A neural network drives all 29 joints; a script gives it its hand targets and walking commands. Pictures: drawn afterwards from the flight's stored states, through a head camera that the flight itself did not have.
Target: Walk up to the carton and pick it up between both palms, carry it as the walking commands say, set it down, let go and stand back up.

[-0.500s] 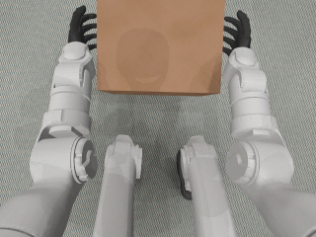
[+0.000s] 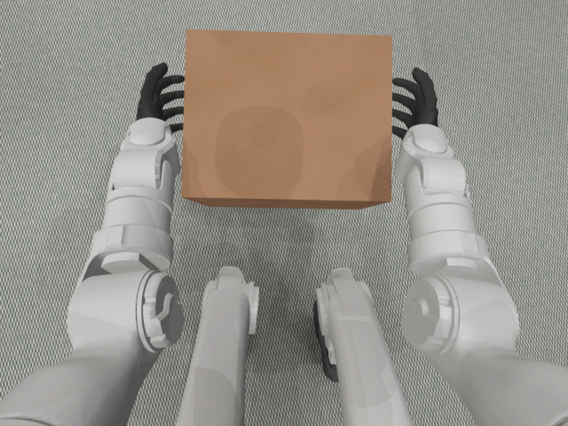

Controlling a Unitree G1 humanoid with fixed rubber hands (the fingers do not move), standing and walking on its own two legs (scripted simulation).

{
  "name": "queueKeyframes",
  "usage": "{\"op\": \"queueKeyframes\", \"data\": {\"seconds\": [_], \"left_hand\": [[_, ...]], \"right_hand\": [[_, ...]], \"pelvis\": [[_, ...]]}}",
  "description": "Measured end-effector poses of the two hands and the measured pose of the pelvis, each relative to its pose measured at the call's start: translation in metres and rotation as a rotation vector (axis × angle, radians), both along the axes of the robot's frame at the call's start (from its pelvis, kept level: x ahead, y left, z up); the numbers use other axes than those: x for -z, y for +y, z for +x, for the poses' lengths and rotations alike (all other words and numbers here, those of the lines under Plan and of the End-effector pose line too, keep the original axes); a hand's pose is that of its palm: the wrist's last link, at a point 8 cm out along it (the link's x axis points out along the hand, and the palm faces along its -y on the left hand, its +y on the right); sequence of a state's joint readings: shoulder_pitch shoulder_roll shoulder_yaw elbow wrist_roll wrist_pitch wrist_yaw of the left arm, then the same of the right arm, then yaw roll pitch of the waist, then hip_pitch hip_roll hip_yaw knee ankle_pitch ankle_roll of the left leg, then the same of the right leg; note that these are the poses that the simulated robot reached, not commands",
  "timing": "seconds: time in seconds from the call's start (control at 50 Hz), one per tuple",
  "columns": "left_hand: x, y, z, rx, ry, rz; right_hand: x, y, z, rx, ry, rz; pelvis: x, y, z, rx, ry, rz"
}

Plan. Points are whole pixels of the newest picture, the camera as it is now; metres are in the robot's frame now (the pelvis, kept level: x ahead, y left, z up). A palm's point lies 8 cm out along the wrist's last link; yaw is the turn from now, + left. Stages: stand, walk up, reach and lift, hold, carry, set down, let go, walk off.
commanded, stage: reach and lift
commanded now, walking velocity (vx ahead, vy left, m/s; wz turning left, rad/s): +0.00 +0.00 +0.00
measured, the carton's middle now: (286, 134) +0.51 +0.01 -0.14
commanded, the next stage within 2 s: none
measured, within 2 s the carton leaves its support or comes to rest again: neither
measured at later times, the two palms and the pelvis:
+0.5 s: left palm (132, 113) +0.46 +0.18 +0.01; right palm (451, 120) +0.46 -0.16 +0.02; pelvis +0.02 +0.00 +0.06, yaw +0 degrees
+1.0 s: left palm (98, 93) +0.45 +0.18 +0.09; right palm (502, 104) +0.44 -0.16 +0.10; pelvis +0.04 +0.00 +0.13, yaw +1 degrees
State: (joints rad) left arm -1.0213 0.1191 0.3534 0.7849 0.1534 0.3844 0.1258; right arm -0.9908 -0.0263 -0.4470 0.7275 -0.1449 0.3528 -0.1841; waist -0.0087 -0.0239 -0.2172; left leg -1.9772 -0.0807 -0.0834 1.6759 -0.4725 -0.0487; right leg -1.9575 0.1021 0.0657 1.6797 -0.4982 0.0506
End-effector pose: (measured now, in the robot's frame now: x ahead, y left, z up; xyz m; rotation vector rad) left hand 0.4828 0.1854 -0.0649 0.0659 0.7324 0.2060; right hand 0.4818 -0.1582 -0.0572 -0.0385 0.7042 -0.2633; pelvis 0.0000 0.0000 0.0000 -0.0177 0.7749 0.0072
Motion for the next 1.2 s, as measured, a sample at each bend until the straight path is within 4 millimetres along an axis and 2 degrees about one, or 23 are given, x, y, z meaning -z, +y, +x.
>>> {"op": "queueKeyframes", "data": {"seconds": [1.2], "left_hand": [[-0.182,-0.005,-0.046,-0.025,-0.002,-0.030]], "right_hand": [[-0.182,-0.005,-0.046,0.009,0.004,0.011]], "pelvis": [[-0.161,0.003,0.052,-0.013,-0.224,0.005]]}}
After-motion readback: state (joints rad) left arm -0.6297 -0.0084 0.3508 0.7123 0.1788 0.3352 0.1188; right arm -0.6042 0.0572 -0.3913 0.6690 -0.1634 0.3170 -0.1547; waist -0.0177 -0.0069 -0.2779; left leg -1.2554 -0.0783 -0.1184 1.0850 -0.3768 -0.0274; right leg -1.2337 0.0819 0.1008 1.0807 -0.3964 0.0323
